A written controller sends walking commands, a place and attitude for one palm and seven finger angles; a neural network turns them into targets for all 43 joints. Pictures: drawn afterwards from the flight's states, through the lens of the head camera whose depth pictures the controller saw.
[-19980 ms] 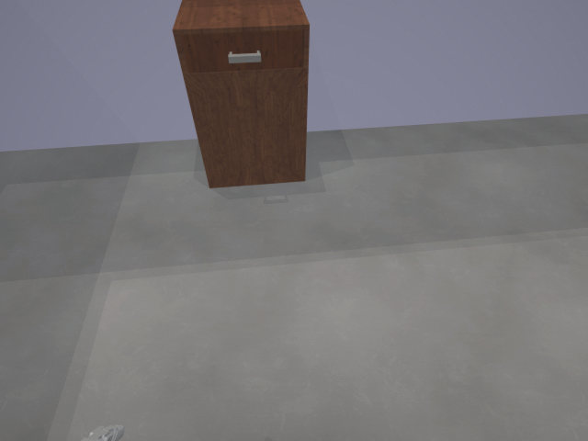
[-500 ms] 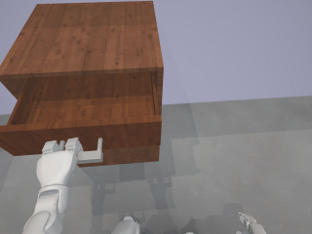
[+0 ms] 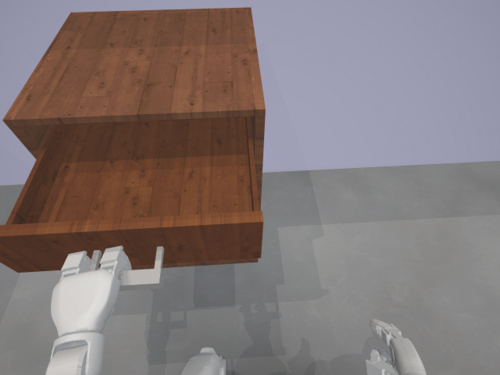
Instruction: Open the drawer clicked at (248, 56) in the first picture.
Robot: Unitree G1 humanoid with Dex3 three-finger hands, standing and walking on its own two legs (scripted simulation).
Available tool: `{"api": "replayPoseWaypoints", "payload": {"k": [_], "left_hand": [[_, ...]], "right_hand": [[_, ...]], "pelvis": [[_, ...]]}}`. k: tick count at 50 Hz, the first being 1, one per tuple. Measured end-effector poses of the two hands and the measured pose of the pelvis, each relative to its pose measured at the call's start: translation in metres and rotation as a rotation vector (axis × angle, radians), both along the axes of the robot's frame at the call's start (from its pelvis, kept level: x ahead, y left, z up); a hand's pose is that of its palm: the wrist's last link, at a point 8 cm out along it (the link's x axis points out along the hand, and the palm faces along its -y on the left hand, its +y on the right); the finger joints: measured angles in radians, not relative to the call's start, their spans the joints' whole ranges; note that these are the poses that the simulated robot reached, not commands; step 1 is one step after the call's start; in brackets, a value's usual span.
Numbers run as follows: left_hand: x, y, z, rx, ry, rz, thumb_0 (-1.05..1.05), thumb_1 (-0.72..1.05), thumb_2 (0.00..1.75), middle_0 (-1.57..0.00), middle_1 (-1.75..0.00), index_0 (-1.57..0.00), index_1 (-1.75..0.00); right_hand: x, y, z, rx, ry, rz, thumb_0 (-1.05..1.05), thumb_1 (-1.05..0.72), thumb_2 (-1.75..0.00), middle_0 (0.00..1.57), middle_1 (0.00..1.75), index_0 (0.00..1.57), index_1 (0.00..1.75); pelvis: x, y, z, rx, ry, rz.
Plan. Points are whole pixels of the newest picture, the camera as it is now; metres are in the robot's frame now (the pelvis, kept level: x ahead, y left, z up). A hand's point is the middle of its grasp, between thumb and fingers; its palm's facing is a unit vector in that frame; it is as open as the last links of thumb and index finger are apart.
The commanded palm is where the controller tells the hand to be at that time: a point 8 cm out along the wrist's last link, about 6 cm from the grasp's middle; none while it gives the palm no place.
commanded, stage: pull the drawer open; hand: left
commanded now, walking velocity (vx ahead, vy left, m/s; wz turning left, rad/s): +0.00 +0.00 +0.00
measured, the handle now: (126, 267) +0.29 +0.22 -0.01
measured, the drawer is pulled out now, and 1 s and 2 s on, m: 0.24 0.30 0.30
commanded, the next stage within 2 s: open the thumb to release the handle in 0.80 s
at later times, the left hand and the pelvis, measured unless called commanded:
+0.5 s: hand (96, 340) +0.18 +0.25 -0.04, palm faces -0.04 -0.08 -1.00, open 5.5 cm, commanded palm +0.15 +0.23 +0.01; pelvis -0.01 +0.00 -0.01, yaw +0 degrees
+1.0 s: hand (86, 341) +0.18 +0.26 -0.04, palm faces +0.00 -0.01 -1.00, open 5.7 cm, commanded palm +0.17 +0.25 +0.01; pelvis -0.01 -0.01 -0.02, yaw +1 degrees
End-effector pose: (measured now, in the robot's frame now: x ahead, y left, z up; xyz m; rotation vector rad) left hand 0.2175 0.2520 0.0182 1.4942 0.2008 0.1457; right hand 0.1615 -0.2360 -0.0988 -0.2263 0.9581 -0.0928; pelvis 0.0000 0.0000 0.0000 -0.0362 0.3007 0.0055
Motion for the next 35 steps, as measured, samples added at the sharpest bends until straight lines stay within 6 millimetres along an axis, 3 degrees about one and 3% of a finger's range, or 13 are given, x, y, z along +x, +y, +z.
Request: {"api": "replayPoseWaypoints", "payload": {"k": [28,35], "left_hand": [[-0.059,-0.007,0.001,-0.01,0.015,0.013,0.02,0.74,0.78,-0.3,-1.35,-0.41,-1.35],[-0.061,-0.006,0.001,-0.019,0.005,0.01,0.02,0.74,0.77,-0.3,-1.35,-0.41,-1.35]], "right_hand": [[0.01,0.007,-0.005,0.032,-0.057,0.069,0.01,-0.91,-0.9,0.2,0.3,0.2,0.3],[0.014,0.008,-0.004,0.032,-0.072,0.078,0.01,-0.91,-0.9,0.2,0.3,0.21,0.3]], "pelvis": [[-0.01,-0.005,-0.011,0.004,-0.009,0.006],[-0.01,-0.006,-0.013,0.004,-0.006,0.004]]}}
